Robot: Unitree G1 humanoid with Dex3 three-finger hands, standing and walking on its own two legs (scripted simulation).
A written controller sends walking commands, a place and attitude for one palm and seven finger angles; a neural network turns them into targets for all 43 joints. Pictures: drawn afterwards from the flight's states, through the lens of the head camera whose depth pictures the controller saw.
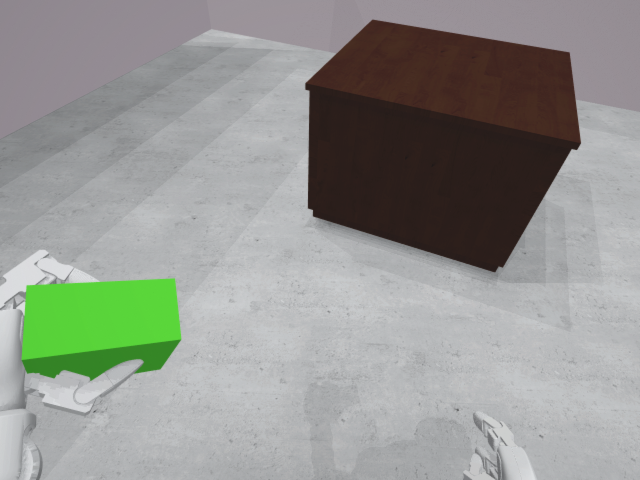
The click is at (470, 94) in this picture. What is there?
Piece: table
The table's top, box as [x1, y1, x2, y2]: [305, 20, 580, 149]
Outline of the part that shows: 305,83 305,89 569,148 576,149 580,143 569,52 371,20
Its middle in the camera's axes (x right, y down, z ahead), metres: +0.49 -0.65 +1.48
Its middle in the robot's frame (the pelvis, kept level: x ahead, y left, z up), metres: +1.56 -0.41 -0.11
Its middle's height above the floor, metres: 0.66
